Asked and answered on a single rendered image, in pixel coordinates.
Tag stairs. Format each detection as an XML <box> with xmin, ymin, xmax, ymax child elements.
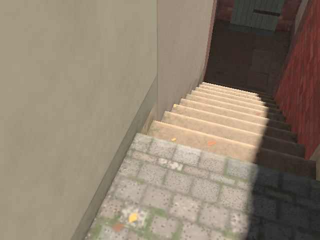
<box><xmin>146</xmin><ymin>80</ymin><xmax>316</xmax><ymax>180</ymax></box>

